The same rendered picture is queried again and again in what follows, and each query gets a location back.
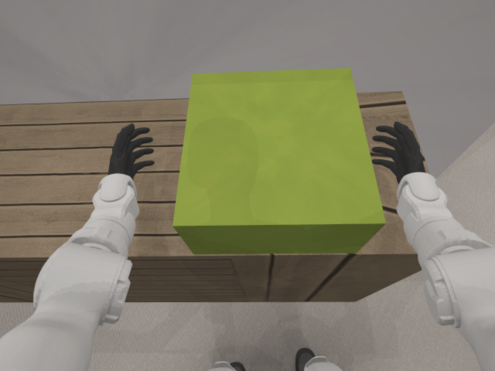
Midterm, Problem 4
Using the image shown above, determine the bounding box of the robot right foot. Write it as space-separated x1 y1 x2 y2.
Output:
295 348 315 371

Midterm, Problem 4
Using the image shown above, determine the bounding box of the right robot shin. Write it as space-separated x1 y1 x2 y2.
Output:
305 356 328 367

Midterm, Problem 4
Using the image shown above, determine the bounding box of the left robot forearm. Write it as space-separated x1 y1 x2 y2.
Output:
33 174 139 311

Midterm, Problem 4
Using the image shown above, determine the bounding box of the robot left hand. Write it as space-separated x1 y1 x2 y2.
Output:
108 124 155 180

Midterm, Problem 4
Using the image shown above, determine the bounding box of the left robot upper arm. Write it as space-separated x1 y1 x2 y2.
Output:
0 242 132 371

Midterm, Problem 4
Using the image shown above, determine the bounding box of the pedestal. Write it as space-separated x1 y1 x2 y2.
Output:
0 91 430 302

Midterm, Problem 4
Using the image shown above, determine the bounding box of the robot right hand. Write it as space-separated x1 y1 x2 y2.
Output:
372 121 426 184

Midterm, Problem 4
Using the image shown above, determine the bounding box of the right robot upper arm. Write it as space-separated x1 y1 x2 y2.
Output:
422 247 495 371

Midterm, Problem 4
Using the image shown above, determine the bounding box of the carton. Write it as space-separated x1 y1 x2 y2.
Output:
172 68 386 254

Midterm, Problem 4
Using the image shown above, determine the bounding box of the right robot forearm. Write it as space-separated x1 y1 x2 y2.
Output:
397 172 494 267

